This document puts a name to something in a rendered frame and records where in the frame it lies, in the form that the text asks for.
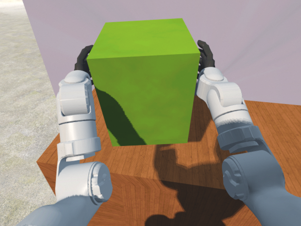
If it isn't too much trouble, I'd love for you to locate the right robot hand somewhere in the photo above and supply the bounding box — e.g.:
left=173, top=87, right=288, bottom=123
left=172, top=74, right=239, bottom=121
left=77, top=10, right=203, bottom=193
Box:
left=197, top=40, right=215, bottom=79

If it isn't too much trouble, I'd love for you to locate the right robot upper arm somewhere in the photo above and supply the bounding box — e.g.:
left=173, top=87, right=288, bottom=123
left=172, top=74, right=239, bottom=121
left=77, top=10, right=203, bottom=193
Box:
left=222, top=150, right=301, bottom=226

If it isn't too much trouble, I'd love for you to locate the left robot hand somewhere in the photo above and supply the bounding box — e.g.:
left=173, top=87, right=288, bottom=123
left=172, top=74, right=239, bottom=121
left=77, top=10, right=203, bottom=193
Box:
left=74, top=45, right=94, bottom=85

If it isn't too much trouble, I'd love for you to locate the carton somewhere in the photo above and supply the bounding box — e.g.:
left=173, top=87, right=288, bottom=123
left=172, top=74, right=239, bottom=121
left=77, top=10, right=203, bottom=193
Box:
left=87, top=18, right=200, bottom=146

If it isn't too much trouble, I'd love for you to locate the left robot forearm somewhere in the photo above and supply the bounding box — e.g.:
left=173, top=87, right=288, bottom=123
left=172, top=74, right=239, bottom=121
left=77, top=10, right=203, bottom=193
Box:
left=55, top=70, right=101, bottom=191

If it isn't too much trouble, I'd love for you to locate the pedestal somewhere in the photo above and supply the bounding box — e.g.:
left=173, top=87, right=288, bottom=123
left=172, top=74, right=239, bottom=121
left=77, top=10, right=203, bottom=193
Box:
left=36, top=88, right=301, bottom=226

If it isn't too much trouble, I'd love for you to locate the left robot upper arm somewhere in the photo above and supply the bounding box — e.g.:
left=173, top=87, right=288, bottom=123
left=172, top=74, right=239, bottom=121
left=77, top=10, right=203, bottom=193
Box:
left=16, top=161, right=113, bottom=226

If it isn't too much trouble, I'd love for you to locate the right robot forearm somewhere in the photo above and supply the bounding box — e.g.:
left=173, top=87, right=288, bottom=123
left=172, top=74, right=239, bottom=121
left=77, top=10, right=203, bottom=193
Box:
left=197, top=67, right=285, bottom=182

